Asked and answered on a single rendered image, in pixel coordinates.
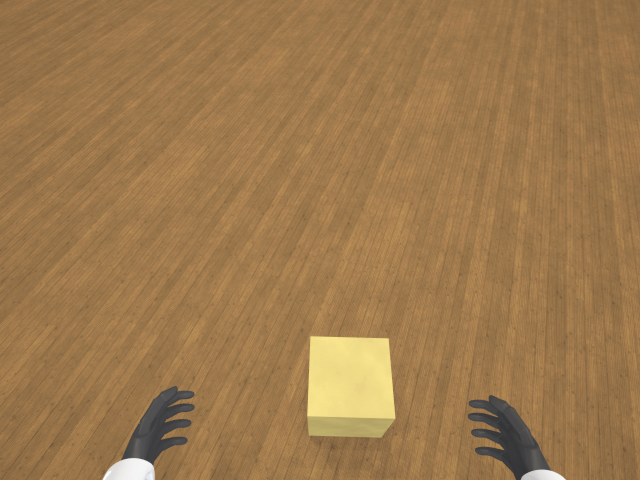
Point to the robot left hand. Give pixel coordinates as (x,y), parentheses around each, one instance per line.
(145,442)

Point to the left robot forearm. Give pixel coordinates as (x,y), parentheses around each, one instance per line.
(131,469)

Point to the robot right hand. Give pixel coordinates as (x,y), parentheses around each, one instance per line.
(521,452)

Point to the carton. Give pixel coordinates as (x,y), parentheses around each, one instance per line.
(350,391)

